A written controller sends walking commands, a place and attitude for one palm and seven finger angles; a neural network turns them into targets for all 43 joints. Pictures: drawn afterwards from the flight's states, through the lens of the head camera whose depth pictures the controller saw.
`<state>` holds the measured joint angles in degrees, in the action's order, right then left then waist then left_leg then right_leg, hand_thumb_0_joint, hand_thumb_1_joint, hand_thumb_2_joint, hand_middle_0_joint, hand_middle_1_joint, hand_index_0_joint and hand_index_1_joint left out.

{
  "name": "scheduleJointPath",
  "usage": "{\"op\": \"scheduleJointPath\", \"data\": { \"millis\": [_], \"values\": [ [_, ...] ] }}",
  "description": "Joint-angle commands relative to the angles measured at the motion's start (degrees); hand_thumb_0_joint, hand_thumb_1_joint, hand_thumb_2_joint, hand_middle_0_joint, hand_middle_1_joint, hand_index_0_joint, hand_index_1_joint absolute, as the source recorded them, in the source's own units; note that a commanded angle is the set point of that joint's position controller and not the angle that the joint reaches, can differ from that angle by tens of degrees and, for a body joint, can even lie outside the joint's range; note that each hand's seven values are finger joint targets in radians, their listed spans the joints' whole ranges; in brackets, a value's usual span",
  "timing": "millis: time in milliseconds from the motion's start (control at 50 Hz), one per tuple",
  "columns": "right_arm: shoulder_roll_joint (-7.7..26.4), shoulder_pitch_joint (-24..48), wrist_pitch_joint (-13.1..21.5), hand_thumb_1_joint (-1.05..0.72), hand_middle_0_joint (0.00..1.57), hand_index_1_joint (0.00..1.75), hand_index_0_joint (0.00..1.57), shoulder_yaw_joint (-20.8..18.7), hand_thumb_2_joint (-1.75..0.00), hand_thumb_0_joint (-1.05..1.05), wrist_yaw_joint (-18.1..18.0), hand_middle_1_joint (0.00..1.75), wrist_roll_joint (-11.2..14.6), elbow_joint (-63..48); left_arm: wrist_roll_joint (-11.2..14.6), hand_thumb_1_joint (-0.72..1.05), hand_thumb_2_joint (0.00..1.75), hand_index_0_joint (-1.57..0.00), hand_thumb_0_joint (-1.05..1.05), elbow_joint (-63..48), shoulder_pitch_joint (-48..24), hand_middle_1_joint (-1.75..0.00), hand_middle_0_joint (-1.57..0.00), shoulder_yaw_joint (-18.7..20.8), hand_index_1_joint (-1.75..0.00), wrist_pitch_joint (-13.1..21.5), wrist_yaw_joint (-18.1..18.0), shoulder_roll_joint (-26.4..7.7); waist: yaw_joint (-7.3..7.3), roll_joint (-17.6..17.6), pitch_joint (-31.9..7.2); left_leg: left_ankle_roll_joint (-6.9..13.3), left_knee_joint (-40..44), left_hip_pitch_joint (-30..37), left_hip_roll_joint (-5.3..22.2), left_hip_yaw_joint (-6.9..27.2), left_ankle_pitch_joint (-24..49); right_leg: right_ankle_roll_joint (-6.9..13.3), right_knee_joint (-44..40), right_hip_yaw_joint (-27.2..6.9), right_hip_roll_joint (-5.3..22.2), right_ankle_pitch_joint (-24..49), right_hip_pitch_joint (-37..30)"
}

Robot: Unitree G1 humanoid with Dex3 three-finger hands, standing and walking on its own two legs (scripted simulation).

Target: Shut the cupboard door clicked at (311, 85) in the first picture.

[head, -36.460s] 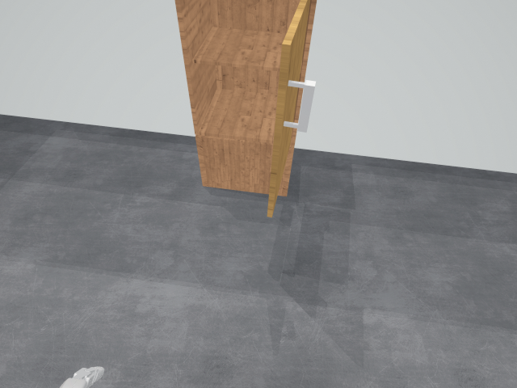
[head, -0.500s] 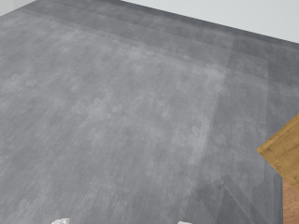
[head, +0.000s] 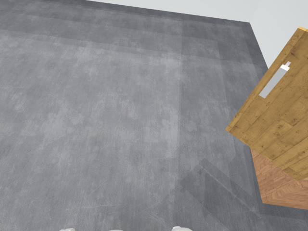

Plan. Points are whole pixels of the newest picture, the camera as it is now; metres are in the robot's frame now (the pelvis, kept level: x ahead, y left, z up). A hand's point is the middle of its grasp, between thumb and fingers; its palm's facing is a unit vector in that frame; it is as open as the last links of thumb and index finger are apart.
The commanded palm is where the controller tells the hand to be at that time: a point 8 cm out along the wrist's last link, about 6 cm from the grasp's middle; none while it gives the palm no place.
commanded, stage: turn to face it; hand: left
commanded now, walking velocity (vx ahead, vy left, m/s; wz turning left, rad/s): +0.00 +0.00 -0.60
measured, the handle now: (275, 79) +0.63 -0.41 +0.03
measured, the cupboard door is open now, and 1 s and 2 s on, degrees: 53 53 53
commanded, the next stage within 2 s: take the last steps up to it in 1.02 s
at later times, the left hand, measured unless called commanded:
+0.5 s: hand (104, 220) +0.16 +0.14 -0.14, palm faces -0.27 -0.92 -0.28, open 7.3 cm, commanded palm none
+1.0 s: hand (113, 195) +0.23 +0.13 -0.15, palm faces -0.50 -0.83 -0.23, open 7.3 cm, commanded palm none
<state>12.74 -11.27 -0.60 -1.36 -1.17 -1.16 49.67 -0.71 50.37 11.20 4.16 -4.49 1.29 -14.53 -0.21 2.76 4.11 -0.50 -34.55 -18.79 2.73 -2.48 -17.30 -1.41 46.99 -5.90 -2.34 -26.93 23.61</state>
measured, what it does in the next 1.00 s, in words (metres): steps on the spot, turning right: right foot, then left foot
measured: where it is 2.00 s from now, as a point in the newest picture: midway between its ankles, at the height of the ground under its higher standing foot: outside the picture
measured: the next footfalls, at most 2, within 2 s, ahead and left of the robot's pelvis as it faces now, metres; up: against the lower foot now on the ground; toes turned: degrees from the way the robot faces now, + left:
right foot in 0.32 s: +0.01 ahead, -0.14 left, +0.00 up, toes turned -16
left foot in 0.72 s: +0.14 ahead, +0.09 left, +0.00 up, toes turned -23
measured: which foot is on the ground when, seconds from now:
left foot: down 0.00-0.32, up 0.34-0.70, down 0.72-1.00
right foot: up 0.00-0.30, down 0.32-0.72, up 0.74-1.00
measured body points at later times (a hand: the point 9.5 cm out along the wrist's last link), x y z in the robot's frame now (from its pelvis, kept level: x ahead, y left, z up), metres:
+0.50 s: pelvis +0.01 -0.03 +0.01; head +0.05 -0.06 +0.46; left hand +0.18 +0.19 -0.12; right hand +0.00 -0.30 -0.14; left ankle +0.04 +0.12 -0.65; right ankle -0.03 -0.13 -0.73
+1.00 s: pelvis +0.04 +0.00 +0.01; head +0.08 -0.01 +0.46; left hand +0.26 +0.17 -0.13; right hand -0.05 -0.24 -0.13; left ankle +0.10 +0.10 -0.73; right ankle -0.05 -0.11 -0.69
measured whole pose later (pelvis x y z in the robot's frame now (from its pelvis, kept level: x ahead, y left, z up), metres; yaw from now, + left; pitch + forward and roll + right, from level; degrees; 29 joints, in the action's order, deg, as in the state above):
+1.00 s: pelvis +0.04 +0.00 +0.01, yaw -32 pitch +0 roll -2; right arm 11.9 -13.7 -0.8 -0.8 -1.6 -1.8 52.2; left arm -0.9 51.6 9.7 4.4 -4.4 1.8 -14.8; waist -0.7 -0.3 4.5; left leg -0.5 -29.8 -13.6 6.4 -8.0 -16.0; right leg -2.1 47.9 1.8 0.7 -26.1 20.8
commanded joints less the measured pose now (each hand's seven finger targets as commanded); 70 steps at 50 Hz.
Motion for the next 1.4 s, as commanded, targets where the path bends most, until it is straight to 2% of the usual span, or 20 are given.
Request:
{"op": "scheduleJointPath", "data": {
  "millis": [0, 180, 260, 300, 340, 440, 560, 640, 660, 700, 720, 820, 960, 1020, 1060, 1120, 1180, 1280, 1340, 1380],
  "values": [
    [12.0, -1.2, 1.5, -0.9, 0.2, 0.3, 0.2, -2.6, -0.9, 0.0, -1.4, 0.3, -1.0, -4.0, -0.9, 0.9, 0.9, -0.2, 0.0, -5.2, -1.6, -0.3, -0.2, 2.6, -0.3, 1.2, 0.8, -6.0, 0.42, -14.6, -3.6, 7.6, 18.2, 6.3, 17.7, 12.9, 17.7, -1.4, 21.7, 3.2, 3.2, -0.5, 8.3],
    [12.5, -6.4, 0.8, -0.9, 0.2, 0.3, 0.2, -3.8, -0.9, 0.0, -1.0, 0.3, -0.7, -0.9, -0.2, 0.9, 0.9, -0.2, 0.0, -6.2, -5.4, -0.3, -0.2, 0.9, -0.3, 1.4, 1.4, -2.8, -2.71, -16.1, -7.9, 7.6, 9.8, 16.8, 17.1, -0.2, 34.3, -1.3, -0.5, 10.8, 2.7, 0.5, 1.1],
    [13.0, -2.1, 0.3, -0.9, 0.2, 0.3, 0.2, -4.4, -0.9, 0.0, -0.3, 0.3, 0.0, -1.7, -0.3, 0.9, 0.9, -0.2, 0.0, -3.8, 2.1, -0.3, -0.2, 1.7, -0.3, 2.1, 1.0, -5.3, 1.92, -12.4, -7.9, 2.6, 0.3, 6.4, 15.4, -4.6, 22.2, 1.0, -20.4, 11.0, 2.6, 16.0, -15.6],
    [5.9, 1.8, -0.2, -0.9, 0.2, 0.3, 0.2, -2.6, -0.9, 0.0, 0.2, 0.3, 0.4, -5.6, -0.9, 0.9, 0.9, -0.2, 0.0, -2.0, 7.7, -0.3, -0.2, 3.5, -0.3, 3.3, -0.5, -15.8, 5.1, 16.7, -6.0, -3.9, -23.7, -16.3, 1.7, -7.6, -20.0, 9.8, -28.7, -18.1, 23.7, 43.4, -24.4],
    [7.3, 2.8, -1.4, -0.9, 0.2, 0.3, 0.2, -2.6, -0.9, 0.0, -0.5, 0.3, 0.6, -5.0, -0.2, 0.9, 0.9, -0.2, 0.0, -2.5, 6.1, -0.3, -0.2, 3.2, -0.3, 3.2, -1.8, -13.7, 3.88, 8.7, -4.7, -3.2, -33.3, -19.1, 3.9, 3.0, -15.0, 14.4, -29.2, -15.6, 23.5, 36.9, -19.6],
    [6.8, 0.7, -1.2, -0.9, 0.2, 0.3, 0.2, -2.8, -0.9, 0.0, 0.3, 0.3, 0.2, -2.5, -0.4, 0.9, 0.9, -0.2, 0.0, -4.9, -1.4, -0.3, -0.2, 2.0, -0.3, 3.7, -1.8, -9.7, 0.01, 6.9, -6.0, -4.6, -26.9, -12.8, 2.7, 1.4, -4.7, 11.4, -26.5, -6.5, 14.7, 35.6, -14.8],
    [5.9, 3.3, -0.8, -0.9, 0.2, 0.3, 0.2, -2.6, -0.9, 0.0, 0.1, 0.3, 0.7, -4.1, -0.8, 0.9, 0.9, -0.2, 0.0, -3.7, 1.9, -0.3, -0.2, 2.5, -0.3, 3.4, -1.6, -11.4, 1.72, 5.8, -7.4, -4.6, -13.2, -9.1, -0.3, 0.6, -6.4, 12.5, -24.6, -12.6, 14.6, 36.2, -16.6],
    [6.4, -2.6, 0.2, -0.9, 0.2, 0.3, 0.2, -2.5, -0.9, 0.0, -0.5, 0.3, 1.1, -2.4, -0.4, 0.9, 0.9, -0.2, 0.0, -4.0, -1.6, -0.3, -0.2, 2.6, -0.3, 2.8, -1.6, -10.7, -1.7, 5.9, -7.9, -3.6, 5.9, 5.4, -1.7, 0.4, 3.4, 8.3, -19.7, -13.5, 11.6, 34.4, -8.9],
    [8.4, -4.4, 0.8, -0.9, 0.2, 0.3, 0.2, -2.8, -0.9, 0.0, -0.7, 0.3, 0.9, -1.7, 0.1, 0.9, 0.9, -0.2, 0.0, -4.3, -1.5, -0.3, -0.2, 2.1, -0.3, 2.6, -1.5, -8.7, -2.28, 0.5, -9.0, -2.5, 12.5, 13.6, 2.0, 2.8, 7.7, 5.3, -15.8, -10.2, 7.7, 27.9, -3.0],
    [16.4, -7.1, 0.9, -0.9, 0.2, 0.3, 0.2, -3.9, -0.9, 0.0, -1.1, 0.3, -0.3, -2.2, 0.3, 0.9, 0.9, -0.2, 0.0, -5.6, 0.0, -0.3, -0.2, 1.2, -0.3, 2.2, -1.0, -5.1, -2.84, -19.7, -9.1, 8.7, 17.9, 15.5, 24.7, 23.9, 19.0, 0.0, 8.5, 3.0, -0.9, -9.7, 7.6],
    [15.1, -6.5, 0.7, -0.9, 0.2, 0.3, 0.2, -3.3, -0.9, 0.0, -1.0, 0.3, -0.6, -2.9, -0.2, 0.9, 0.9, -0.2, 0.0, -6.0, -1.3, -0.3, -0.2, 1.3, -0.3, 2.2, -0.9, -6.2, -2.72, -13.2, -6.4, 11.1, 17.4, 9.6, 24.5, 23.0, 18.3, 0.1, 14.6, 1.5, 1.8, -8.4, 5.5],
    [10.1, -0.8, 1.0, -0.9, 0.2, 0.3, 0.2, -1.9, -0.9, 0.0, -1.7, 0.3, -0.8, -3.2, -0.4, 0.9, 0.9, -0.2, 0.0, -3.3, -0.2, -0.3, -0.2, 1.5, -0.3, 1.2, 0.5, -4.4, 0.17, -14.7, -4.3, 8.5, 14.5, 10.5, 14.9, 5.9, 29.8, -1.6, 15.7, 5.4, 3.4, -0.5, 6.0],
    [11.8, -5.0, 0.4, -0.9, 0.2, 0.3, 0.2, -3.2, -0.9, 0.0, -1.0, 0.3, -0.7, 0.7, -0.2, 0.9, 0.9, -0.2, 0.0, -3.2, -1.8, -0.3, -0.2, 0.3, -0.3, 1.7, 0.3, -2.1, -1.63, -15.6, -7.2, 8.5, 10.6, 12.9, 15.9, 3.1, 31.0, -0.2, -5.3, 10.0, 2.0, 2.0, -4.0],
    [10.7, -3.3, 0.0, -0.9, 0.2, 0.3, 0.2, -3.5, -0.9, 0.0, -0.4, 0.3, 0.3, 1.0, -0.5, 0.9, 0.9, -0.2, 0.0, -0.8, 4.6, -0.3, -0.2, 0.9, -0.3, 2.6, -0.2, -5.1, 1.86, -8.3, -8.0, 3.2, 2.2, 3.8, 11.9, -0.5, 18.4, 1.4, -24.3, 7.3, 3.9, 19.4, -19.3],
    [5.2, 0.9, -0.5, -0.9, 0.2, 0.3, 0.2, -2.2, -0.9, 0.0, -0.2, 0.3, 0.6, -1.9, -0.9, 0.9, 0.9, -0.2, 0.0, 0.6, 7.9, -0.3, -0.2, 2.3, -0.3, 3.6, -1.4, -13.5, 4.17, 12.7, -5.3, -2.3, -18.6, -12.4, 0.5, -4.4, -19.0, 11.7, -30.2, -16.7, 24.6, 39.6, -20.9],
    [5.4, -1.3, -1.4, -0.9, 0.2, 0.3, 0.2, -2.4, -0.9, 0.0, -0.3, 0.3, 0.2, 0.6, -0.7, 0.9, 0.9, -0.2, 0.0, -0.3, 1.9, -0.3, -0.2, 1.7, -0.3, 3.6, -2.5, -9.2, 1.1, 12.6, -3.4, -2.0, -29.5, -16.1, 2.2, 2.5, -11.9, 14.0, -31.7, -12.5, 19.9, 25.5, -17.2],
    [5.6, -2.8, -0.8, -0.9, 0.2, 0.3, 0.2, -2.4, -0.9, 0.0, 0.6, 0.3, -0.4, 2.0, -0.6, 0.9, 0.9, -0.2, 0.0, -0.7, -0.1, -0.3, -0.2, 0.9, -0.3, 4.3, -2.1, -6.9, -0.48, 9.0, -4.1, -2.9, -26.1, -12.0, 2.3, 0.3, -6.7, 12.3, -31.8, -5.1, 15.4, 18.0, -14.7],
    [3.4, -1.5, 0.6, -0.9, 0.2, 0.3, 0.2, -2.2, -0.9, 0.0, 1.4, 0.3, -0.5, 1.5, -1.0, 0.9, 0.9, -0.2, 0.0, 1.5, 2.5, -0.3, -0.2, 1.5, -0.3, 4.9, -1.3, -8.5, 0.88, 6.1, -1.5, -2.2, -7.4, -4.5, 0.6, -3.1, -7.4, 13.2, -33.6, -7.5, 14.9, 3.3, -11.4],
    [3.7, -11.1, 2.2, -0.9, 0.2, 0.3, 0.2, -2.0, -0.9, 0.0, 0.7, 0.3, -0.6, 4.6, -0.4, 0.9, 0.9, -0.2, 0.0, 2.0, 0.3, -0.3, -0.2, 1.3, -0.3, 4.7, -0.8, -6.8, -3.85, 2.7, -2.3, -1.9, 8.9, 12.8, -0.8, -4.4, 1.3, 9.6, -26.1, -4.2, 10.3, -1.8, -1.8],
    [13.6, -20.5, 2.9, -0.9, 0.2, 0.3, 0.2, -4.1, -0.9, 0.0, -0.5, 0.3, -1.8, 6.9, 0.2, 0.9, 0.9, -0.2, 0.0, -0.3, 0.5, -0.3, -0.2, -0.2, -0.3, 4.3, -0.1, 0.2, -6.86, -24.4, -2.6, 5.3, 24.3, 21.2, 21.8, 28.1, -19.5, 3.0, 2.0, 8.7, -1.0, -6.9, 15.5]
  ]
}}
